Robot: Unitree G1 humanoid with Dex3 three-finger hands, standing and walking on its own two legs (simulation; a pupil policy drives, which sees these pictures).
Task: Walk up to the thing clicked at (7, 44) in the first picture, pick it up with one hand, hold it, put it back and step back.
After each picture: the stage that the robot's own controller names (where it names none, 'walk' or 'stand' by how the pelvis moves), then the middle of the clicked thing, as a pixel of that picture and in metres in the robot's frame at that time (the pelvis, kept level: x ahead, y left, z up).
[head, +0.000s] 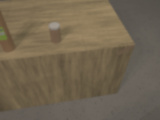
stand; (1, 31) +0.72 +0.46 -0.05
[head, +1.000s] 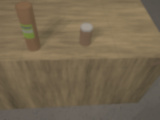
walk; (29, 28) +0.67 +0.25 -0.02
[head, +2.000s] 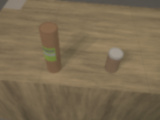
stand; (51, 50) +0.53 +0.15 -0.03
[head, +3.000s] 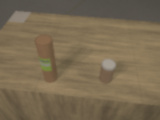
stand; (47, 61) +0.53 +0.18 -0.05
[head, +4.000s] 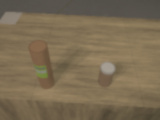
stand; (43, 67) +0.48 +0.18 -0.05
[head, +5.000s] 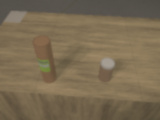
stand; (46, 61) +0.52 +0.18 -0.06
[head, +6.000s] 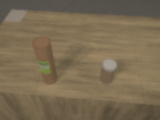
stand; (46, 63) +0.50 +0.18 -0.06
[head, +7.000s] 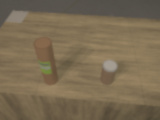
stand; (47, 63) +0.50 +0.18 -0.06
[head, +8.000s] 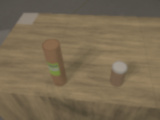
rise first; (56, 65) +0.49 +0.16 -0.05
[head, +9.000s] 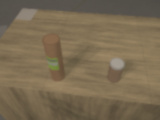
go down; (55, 60) +0.52 +0.16 -0.05
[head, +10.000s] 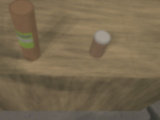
go down; (27, 35) +0.53 +0.15 +0.00
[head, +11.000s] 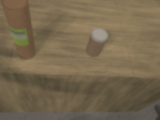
go down; (22, 32) +0.53 +0.16 +0.02
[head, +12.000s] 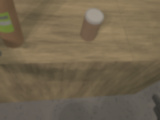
close in; (4, 16) +0.54 +0.17 +0.05
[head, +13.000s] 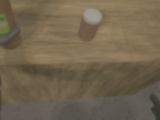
close; (1, 17) +0.53 +0.17 +0.06
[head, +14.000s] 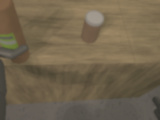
lift; (10, 34) +0.48 +0.16 +0.06
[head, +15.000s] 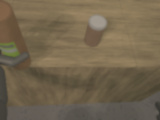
lift; (11, 42) +0.46 +0.17 +0.05
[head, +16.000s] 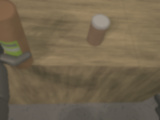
lift; (14, 41) +0.46 +0.16 +0.05
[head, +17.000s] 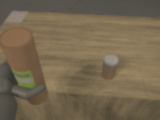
lift; (28, 72) +0.31 +0.16 +0.15
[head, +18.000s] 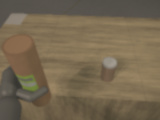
hold; (32, 76) +0.32 +0.16 +0.13
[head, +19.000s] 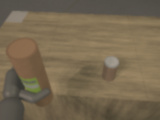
hold; (34, 78) +0.32 +0.15 +0.11
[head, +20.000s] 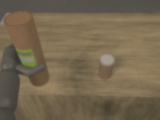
crouch; (31, 54) +0.39 +0.16 +0.14
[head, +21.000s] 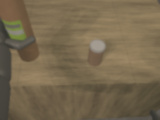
lower; (19, 27) +0.49 +0.15 +0.13
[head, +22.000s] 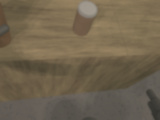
lower; out of the picture +0.53 +0.17 +0.07
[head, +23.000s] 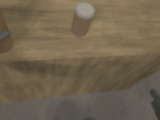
lower; out of the picture +0.52 +0.17 +0.06
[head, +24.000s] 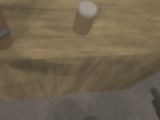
lower; out of the picture +0.53 +0.17 +0.07
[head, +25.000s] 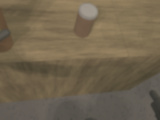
lower; out of the picture +0.52 +0.18 +0.06
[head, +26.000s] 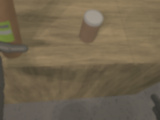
open; (5, 25) +0.50 +0.16 +0.06
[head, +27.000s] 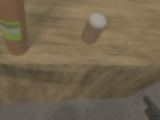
sink last; (13, 24) +0.51 +0.15 +0.05
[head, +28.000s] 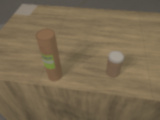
stand; (50, 57) +0.50 +0.17 +0.00
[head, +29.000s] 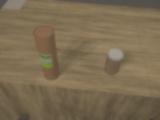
stand; (48, 56) +0.48 +0.15 +0.00
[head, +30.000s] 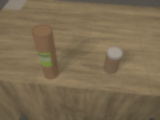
stand; (47, 55) +0.49 +0.16 +0.01
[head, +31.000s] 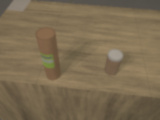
stand; (50, 56) +0.49 +0.15 -0.01
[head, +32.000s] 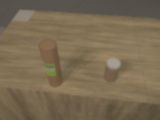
walk; (52, 65) +0.49 +0.16 -0.06
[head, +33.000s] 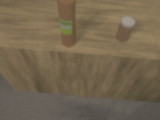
walk; (67, 23) +0.62 +0.09 -0.03
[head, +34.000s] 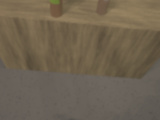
walk; out of the picture +0.86 +0.16 -0.04
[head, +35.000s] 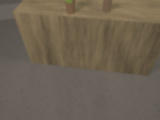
stand; out of the picture +1.13 +0.15 -0.04
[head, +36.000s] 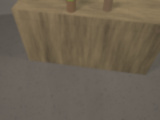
stand; out of the picture +1.12 +0.11 -0.05
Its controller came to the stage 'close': yes
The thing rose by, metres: 0.20
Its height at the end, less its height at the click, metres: +0.00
